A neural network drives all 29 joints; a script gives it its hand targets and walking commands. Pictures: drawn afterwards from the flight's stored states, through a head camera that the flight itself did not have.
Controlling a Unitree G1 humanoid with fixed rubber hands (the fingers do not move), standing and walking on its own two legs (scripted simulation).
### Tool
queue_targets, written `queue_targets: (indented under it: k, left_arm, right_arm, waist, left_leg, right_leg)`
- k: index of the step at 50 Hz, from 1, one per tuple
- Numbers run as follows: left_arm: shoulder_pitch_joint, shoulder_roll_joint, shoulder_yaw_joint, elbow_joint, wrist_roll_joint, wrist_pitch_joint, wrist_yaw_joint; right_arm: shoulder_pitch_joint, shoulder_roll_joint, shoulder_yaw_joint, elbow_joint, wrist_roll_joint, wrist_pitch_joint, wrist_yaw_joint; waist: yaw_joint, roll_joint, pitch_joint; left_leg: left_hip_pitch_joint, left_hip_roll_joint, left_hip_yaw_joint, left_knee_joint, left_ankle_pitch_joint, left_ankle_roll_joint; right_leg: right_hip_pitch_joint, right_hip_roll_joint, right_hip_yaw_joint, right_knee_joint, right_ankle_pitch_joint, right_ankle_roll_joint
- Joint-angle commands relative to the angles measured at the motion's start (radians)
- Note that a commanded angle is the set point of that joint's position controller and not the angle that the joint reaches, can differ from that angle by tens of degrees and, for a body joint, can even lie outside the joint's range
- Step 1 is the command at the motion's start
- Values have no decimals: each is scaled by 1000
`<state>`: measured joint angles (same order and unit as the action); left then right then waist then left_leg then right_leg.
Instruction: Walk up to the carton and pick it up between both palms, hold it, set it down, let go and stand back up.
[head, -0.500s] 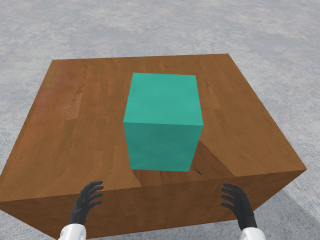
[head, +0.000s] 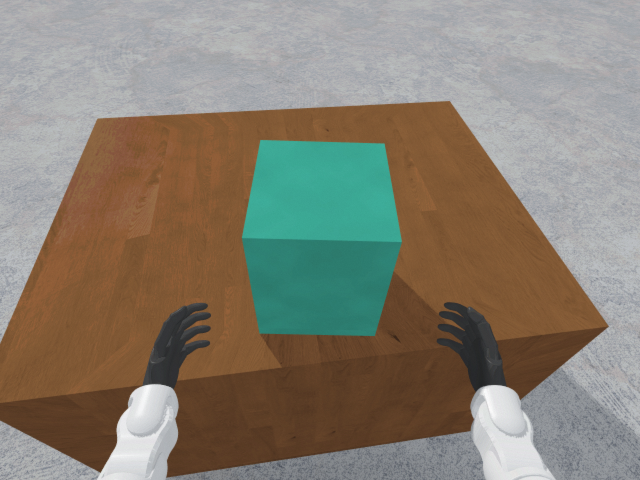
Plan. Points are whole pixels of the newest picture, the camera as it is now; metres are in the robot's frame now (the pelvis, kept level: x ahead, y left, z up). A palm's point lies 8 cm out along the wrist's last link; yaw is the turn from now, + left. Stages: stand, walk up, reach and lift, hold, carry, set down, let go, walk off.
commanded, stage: reach and lift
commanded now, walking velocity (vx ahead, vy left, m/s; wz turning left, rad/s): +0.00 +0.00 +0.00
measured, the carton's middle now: (319, 241) +0.47 +0.00 -0.01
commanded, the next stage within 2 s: none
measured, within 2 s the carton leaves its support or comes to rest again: neither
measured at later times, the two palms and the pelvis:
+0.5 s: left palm (182, 286) +0.34 +0.18 +0.05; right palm (483, 297) +0.32 -0.21 +0.05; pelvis +0.00 +0.00 +0.01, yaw -2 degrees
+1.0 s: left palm (186, 218) +0.41 +0.18 +0.11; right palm (483, 226) +0.40 -0.21 +0.11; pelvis -0.01 +0.00 +0.01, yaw -2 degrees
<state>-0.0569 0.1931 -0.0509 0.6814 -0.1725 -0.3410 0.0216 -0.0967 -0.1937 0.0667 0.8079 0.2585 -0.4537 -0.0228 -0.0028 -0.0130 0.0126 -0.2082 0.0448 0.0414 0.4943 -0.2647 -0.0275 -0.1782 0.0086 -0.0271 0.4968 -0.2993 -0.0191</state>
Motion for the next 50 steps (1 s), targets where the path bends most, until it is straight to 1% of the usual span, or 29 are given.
queue_targets:
  k: [1, 2, 3, 6, 8, 10, 11, 14, 15, 17, 19, 21, 24, 25, 27, 28, 29, 30, 34, 36, 38, 39, 41, 42, 44, 47, 48, 49, 50]
  left_arm:
    - [-248, 101, 45, -179, 6, 30, 3]
    - [-281, 94, 39, -195, 6, 44, 4]
    - [-290, 86, 35, -190, 12, 61, 8]
    - [-413, 104, 38, -239, 6, 114, 29]
    - [-445, 104, 38, -247, -4, 148, 38]
    - [-487, 92, 36, -248, -3, 191, 41]
    - [-488, 79, 37, -217, -2, 218, 38]
    - [-518, 81, 55, -244, 21, 276, 29]
    - [-485, 72, 74, -228, 34, 293, 24]
    - [-461, 75, 112, -273, 74, 328, 18]
    - [-503, 76, 140, -295, 88, 357, 11]
    - [-547, 72, 157, -320, 112, 377, 10]
    - [-619, 80, 158, -375, 100, 403, 19]
    - [-658, 79, 156, -377, 91, 410, 24]
    - [-642, 78, 158, -343, 81, 427, 17]
    - [-696, 100, 162, -354, 69, 429, 17]
    - [-715, 90, 153, -354, 58, 435, 18]
    - [-728, 93, 158, -319, 58, 442, 14]
    - [-827, 132, 172, -296, 41, 452, 15]
    - [-879, 137, 165, -293, 52, 458, 23]
    - [-918, 131, 164, -244, 47, 472, 23]
    - [-915, 126, 156, -208, 37, 485, 19]
    - [-953, 144, 172, -243, 46, 496, 22]
    - [-928, 131, 173, -180, 63, 509, 17]
    - [-986, 144, 188, -161, 67, 522, 18]
    - [-1082, 167, 181, -101, 63, 538, 29]
    - [-1086, 166, 171, -89, 56, 537, 31]
    - [-1128, 180, 165, -75, 39, 537, 32]
    - [-1169, 187, 159, -77, 33, 531, 37]
  right_arm:
    - [-224, -101, -32, -176, 4, 32, -16]
    - [-244, -113, -36, -190, 4, 47, -15]
    - [-256, -116, -47, -185, -2, 63, -16]
    - [-356, -126, -65, -232, 4, 120, -18]
    - [-391, -126, -64, -273, 1, 162, -11]
    - [-413, -134, -77, -256, -4, 203, -11]
    - [-431, -136, -74, -248, -12, 223, -16]
    - [-455, -133, -71, -249, 7, 270, -23]
    - [-438, -133, -54, -250, 13, 277, -27]
    - [-428, -156, -53, -279, 12, 276, -44]
    - [-482, -164, -39, -287, 29, 277, -54]
    - [-517, -178, -50, -273, 40, 286, -56]
    - [-576, -178, -65, -307, 32, 307, -57]
    - [-610, -177, -64, -306, 39, 319, -57]
    - [-622, -178, -49, -318, 32, 345, -58]
    - [-660, -184, -53, -323, 41, 353, -58]
    - [-696, -200, -59, -333, 44, 360, -58]
    - [-691, -189, -61, -301, 38, 373, -60]
    - [-789, -211, -63, -319, 47, 397, -72]
    - [-816, -203, -66, -273, 58, 409, -72]
    - [-873, -223, -74, -232, 56, 428, -72]
    - [-875, -210, -56, -184, 69, 442, -69]
    - [-911, -247, -65, -192, 71, 442, -75]
    - [-908, -234, -46, -132, 78, 452, -79]
    - [-977, -238, -40, -108, 86, 455, -86]
    - [-1081, -251, -46, -56, 107, 480, -84]
    - [-1078, -253, -51, -32, 105, 487, -83]
    - [-1121, -258, -58, -36, 101, 487, -85]
    - [-1160, -262, -56, -67, 107, 486, -87]
  waist:
    - [6, -6, -216]
    - [2, 20, -212]
    - [-11, 18, -225]
    - [1, 35, -235]
    - [7, -3, -249]
    - [-8, 2, -233]
    - [-10, -17, -222]
    - [-6, 8, -262]
    - [10, -11, -283]
    - [9, -7, -330]
    - [19, -1, -357]
    - [18, 38, -363]
    - [10, 18, -379]
    - [5, 30, -366]
    - [5, -6, -383]
    - [14, 3, -399]
    - [1, -13, -418]
    - [2, -16, -421]
    - [13, -4, -526]
    - [8, 25, -547]
    - [10, 17, -545]
    - [6, -2, -512]
    - [0, 26, -593]
    - [12, 15, -564]
    - [20, 14, -576]
    - [26, 15, -556]
    - [16, 21, -528]
    - [14, -2, -541]
    - [16, 5, -604]
  left_leg:
    - [177, -50, -18, -67, 279, -6]
    - [181, -46, -19, -79, 278, -9]
    - [197, -46, -15, -83, 269, -10]
    - [197, -42, -15, -105, 241, -10]
    - [183, -40, -20, -124, 234, 3]
    - [186, -41, -13, -141, 224, 1]
    - [194, -39, -15, -142, 219, 2]
    - [224, -37, -18, -141, 299, 1]
    - [240, -40, -8, -140, 335, 10]
    - [258, -43, -9, -124, 449, -3]
    - [281, -44, -4, -111, 508, -13]
    - [285, -41, 3, -116, 491, -17]
    - [289, -41, 14, -128, 448, -11]
    - [268, -43, 12, -129, 436, -5]
    - [247, -44, 19, -128, 406, 15]
    - [226, -47, 22, -135, 385, 20]
    - [230, -41, 13, -131, 385, 17]
    - [227, -43, 16, -130, 376, 23]
    - [218, -43, 19, -111, 393, 23]
    - [240, -38, 18, -99, 417, 19]
    - [242, -31, 12, -96, 402, 16]
    - [248, -31, 10, -97, 425, 17]
    - [280, -32, 11, -78, 488, 8]
    - [266, -30, 8, -72, 495, 10]
    - [243, -33, 11, -73, 472, 9]
    - [199, -30, 12, -89, 404, 13]
    - [197, -31, 9, -89, 397, 13]
    - [201, -30, 9, -87, 376, 18]
    - [202, -32, 14, -81, 381, 16]
  right_leg:
    - [-2, 8, 50, -125, 319, 24]
    - [-20, 7, 45, -137, 303, 25]
    - [-18, 10, 43, -145, 291, 20]
    - [-39, 8, 47, -165, 234, 15]
    - [-25, 13, 45, -170, 243, 22]
    - [-25, 16, 45, -178, 240, 25]
    - [-22, 13, 43, -179, 254, 24]
    - [8, 14, 41, -183, 330, 32]
    - [38, 17, 46, -185, 382, 40]
    - [84, 24, 43, -174, 523, 46]
    - [99, 31, 42, -173, 571, 46]
    - [77, 36, 34, -187, 517, 39]
    - [30, 42, 24, -205, 452, 38]
    - [20, 36, 34, -204, 450, 37]
    - [36, 35, 34, -196, 459, 50]
    - [38, 31, 37, -184, 465, 58]
    - [40, 35, 35, -176, 463, 55]
    - [23, 29, 42, -178, 473, 59]
    - [21, 29, 39, -163, 493, 57]
    - [-17, 39, 36, -166, 477, 52]
    - [-49, 40, 29, -171, 440, 52]
    - [-48, 42, 29, -173, 461, 54]
    - [-12, 47, 24, -165, 516, 52]
    - [-26, 48, 30, -166, 531, 53]
    - [-11, 47, 31, -164, 533, 57]
    - [-30, 50, 22, -167, 460, 57]
    - [-54, 52, 18, -169, 442, 52]
    - [-53, 51, 19, -176, 426, 55]
    - [-55, 52, 11, -167, 444, 57]
